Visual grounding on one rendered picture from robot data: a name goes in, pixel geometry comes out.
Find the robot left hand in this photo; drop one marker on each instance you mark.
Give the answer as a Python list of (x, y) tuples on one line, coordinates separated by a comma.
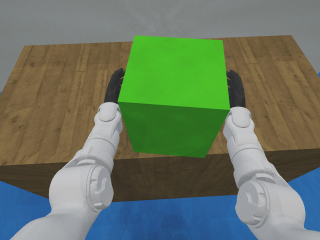
[(114, 86)]

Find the pedestal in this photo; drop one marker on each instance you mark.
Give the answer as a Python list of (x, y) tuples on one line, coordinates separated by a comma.
[(49, 102)]

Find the robot left forearm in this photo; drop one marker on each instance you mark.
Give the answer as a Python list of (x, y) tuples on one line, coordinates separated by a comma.
[(102, 143)]

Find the left robot upper arm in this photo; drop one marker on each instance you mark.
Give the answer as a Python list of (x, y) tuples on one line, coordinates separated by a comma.
[(77, 196)]

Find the robot right forearm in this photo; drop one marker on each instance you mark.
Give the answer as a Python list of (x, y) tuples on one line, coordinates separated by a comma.
[(246, 154)]

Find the robot right hand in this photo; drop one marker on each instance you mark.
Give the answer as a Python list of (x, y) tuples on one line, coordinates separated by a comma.
[(236, 91)]

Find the right robot upper arm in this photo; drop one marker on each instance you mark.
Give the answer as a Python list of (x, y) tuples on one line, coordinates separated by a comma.
[(272, 211)]

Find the carton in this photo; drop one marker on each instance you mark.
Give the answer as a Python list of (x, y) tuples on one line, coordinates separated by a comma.
[(174, 96)]

